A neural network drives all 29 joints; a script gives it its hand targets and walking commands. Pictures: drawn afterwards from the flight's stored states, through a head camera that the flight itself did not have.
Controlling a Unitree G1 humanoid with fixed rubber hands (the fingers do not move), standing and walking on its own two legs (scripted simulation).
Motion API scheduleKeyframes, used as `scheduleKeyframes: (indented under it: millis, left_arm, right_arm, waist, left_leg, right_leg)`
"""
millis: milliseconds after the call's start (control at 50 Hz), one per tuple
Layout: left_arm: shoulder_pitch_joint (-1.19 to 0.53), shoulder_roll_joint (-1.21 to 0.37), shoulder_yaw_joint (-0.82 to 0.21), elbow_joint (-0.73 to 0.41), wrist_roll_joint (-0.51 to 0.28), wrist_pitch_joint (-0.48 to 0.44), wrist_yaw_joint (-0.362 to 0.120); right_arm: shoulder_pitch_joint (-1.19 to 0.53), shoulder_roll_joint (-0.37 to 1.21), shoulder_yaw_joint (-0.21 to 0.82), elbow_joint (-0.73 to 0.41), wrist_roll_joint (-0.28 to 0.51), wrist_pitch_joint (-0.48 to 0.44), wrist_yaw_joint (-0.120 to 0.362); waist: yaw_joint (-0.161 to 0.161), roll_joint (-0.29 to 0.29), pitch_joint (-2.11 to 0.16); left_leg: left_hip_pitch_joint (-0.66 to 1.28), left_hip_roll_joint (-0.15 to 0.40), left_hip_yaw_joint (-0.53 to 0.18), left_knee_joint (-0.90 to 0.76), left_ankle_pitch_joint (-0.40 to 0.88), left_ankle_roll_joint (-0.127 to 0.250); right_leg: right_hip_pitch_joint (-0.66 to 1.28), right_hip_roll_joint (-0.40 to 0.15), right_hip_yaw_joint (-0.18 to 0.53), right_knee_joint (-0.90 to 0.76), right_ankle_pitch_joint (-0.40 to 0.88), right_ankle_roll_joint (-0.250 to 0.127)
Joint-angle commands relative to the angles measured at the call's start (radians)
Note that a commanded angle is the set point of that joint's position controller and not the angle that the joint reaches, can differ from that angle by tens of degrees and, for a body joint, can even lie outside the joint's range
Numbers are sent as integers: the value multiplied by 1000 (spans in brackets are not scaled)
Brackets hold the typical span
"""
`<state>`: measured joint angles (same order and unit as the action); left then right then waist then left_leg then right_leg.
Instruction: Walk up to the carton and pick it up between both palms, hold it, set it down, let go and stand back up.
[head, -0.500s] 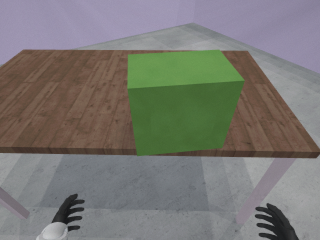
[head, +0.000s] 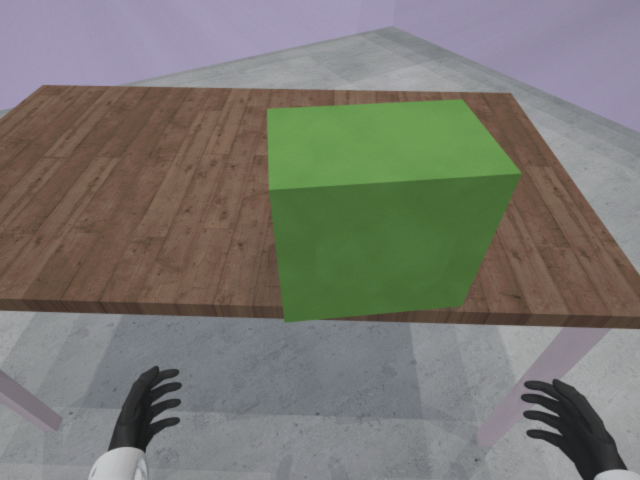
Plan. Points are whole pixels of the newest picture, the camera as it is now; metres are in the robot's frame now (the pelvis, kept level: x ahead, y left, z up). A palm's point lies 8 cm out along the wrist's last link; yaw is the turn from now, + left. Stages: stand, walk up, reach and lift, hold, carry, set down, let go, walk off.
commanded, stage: reach and lift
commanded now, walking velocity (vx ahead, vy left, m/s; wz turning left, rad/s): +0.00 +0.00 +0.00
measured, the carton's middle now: (370, 214) +0.48 -0.02 +0.09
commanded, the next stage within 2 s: none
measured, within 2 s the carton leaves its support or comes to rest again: neither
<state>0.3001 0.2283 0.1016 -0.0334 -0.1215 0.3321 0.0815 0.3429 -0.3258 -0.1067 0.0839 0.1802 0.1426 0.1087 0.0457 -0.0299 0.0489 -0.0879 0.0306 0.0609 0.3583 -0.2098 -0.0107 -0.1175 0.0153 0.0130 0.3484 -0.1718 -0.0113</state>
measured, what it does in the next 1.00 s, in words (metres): stands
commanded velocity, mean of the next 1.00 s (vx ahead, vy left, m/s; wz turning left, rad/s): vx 0.00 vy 0.00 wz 0.00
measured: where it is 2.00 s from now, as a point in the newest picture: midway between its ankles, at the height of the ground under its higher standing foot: outside the picture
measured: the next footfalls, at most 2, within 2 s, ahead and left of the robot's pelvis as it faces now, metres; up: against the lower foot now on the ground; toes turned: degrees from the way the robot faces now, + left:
none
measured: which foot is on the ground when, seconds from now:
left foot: down 0.00-1.00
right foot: down 0.00-1.00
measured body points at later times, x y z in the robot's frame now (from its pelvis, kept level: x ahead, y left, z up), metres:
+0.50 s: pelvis +0.03 +0.00 +0.00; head +0.01 +0.01 +0.45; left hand +0.22 +0.25 +0.06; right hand +0.23 -0.24 +0.06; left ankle -0.01 +0.12 -0.75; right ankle +0.02 -0.11 -0.75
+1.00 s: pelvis -0.02 +0.00 +0.00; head +0.00 +0.00 +0.45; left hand +0.28 +0.25 +0.12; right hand +0.30 -0.24 +0.11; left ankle -0.01 +0.12 -0.75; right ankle +0.02 -0.11 -0.75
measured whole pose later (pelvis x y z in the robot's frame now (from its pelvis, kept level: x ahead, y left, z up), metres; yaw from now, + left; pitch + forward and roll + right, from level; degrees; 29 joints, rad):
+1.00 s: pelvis -0.02 +0.00 +0.00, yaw -1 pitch +0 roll +0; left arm -0.09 0.30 0.21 -0.23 -0.24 0.64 0.10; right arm -0.10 -0.50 -0.06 0.00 0.46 0.36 0.07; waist 0.03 -0.01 0.02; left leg -0.16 0.03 0.07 0.30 -0.15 -0.01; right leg -0.19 0.02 0.02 0.30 -0.11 -0.02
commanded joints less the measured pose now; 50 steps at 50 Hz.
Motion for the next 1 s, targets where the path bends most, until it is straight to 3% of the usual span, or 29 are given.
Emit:
scheduleKeyframes:
  millis: [0,160,300,400,500,580,720,860,980]
  left_arm:
    - [-23,112,55,-272,21,-109,23]
    - [63,103,57,-314,10,-176,10]
    - [59,105,42,-361,-33,-200,-5]
    - [30,116,50,-416,-54,-186,-3]
    - [-81,136,80,-422,-60,-114,2]
    - [-201,157,111,-448,-63,-28,8]
    - [-402,182,133,-426,-92,141,14]
    - [-585,220,163,-403,-109,256,21]
    - [-704,242,188,-383,-127,311,18]
  right_arm:
    - [-17,-210,-88,-176,65,-108,9]
    - [52,-231,-43,-209,158,-165,3]
    - [33,-261,-42,-294,201,-193,-9]
    - [-1,-271,-38,-337,216,-184,-16]
    - [-109,-282,-33,-338,223,-121,-23]
    - [-214,-295,-44,-330,234,-51,-30]
    - [-426,-317,-71,-302,255,83,-39]
    - [-621,-354,-67,-254,278,166,-41]
    - [-775,-401,-43,-234,296,197,-46]
  waist:
    - [-13,71,-110]
    - [-8,42,-82]
    - [-12,18,-52]
    - [9,20,-64]
    - [17,-6,-74]
    - [16,9,-106]
    - [-11,27,-155]
    - [-17,40,-268]
    - [-2,-2,-356]
  left_leg:
    - [98,-26,-15,-46,310,-55]
    - [127,-36,-23,-33,472,-58]
    - [115,-38,-27,-37,478,-50]
    - [116,-33,-23,-45,469,-40]
    - [96,-35,-13,-70,372,-23]
    - [68,-36,-9,-90,282,-12]
    - [-7,-37,-13,-117,110,10]
    - [-6,-29,-28,-100,122,8]
    - [3,-30,-24,-78,177,10]
  right_leg:
    - [-2,26,7,-104,136,-42]
    - [55,30,25,-118,320,-40]
    - [54,38,29,-131,331,-37]
    - [27,39,39,-143,280,-41]
    - [16,34,54,-153,202,-40]
    - [18,28,60,-153,127,-41]
    - [7,10,63,-135,29,-35]
    - [3,9,60,-108,47,-39]
    - [31,22,52,-85,98,-33]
